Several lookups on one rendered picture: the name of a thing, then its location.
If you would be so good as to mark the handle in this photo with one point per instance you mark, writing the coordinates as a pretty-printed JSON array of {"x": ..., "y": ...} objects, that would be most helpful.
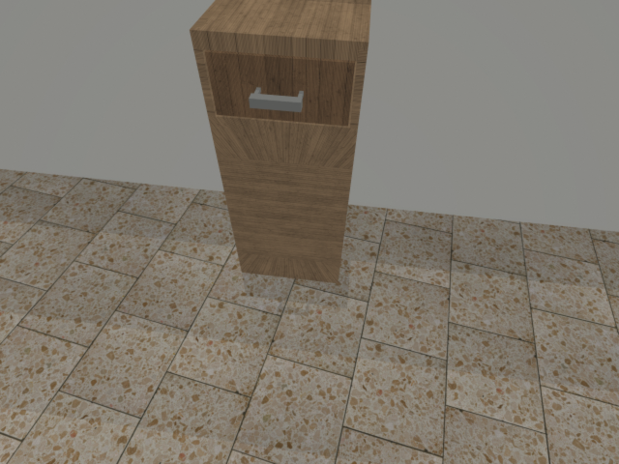
[{"x": 274, "y": 102}]

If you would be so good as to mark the cabinet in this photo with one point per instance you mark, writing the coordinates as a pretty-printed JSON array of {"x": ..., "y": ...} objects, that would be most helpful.
[{"x": 286, "y": 184}]

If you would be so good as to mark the drawer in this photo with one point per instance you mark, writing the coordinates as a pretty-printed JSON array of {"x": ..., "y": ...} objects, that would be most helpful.
[{"x": 327, "y": 85}]

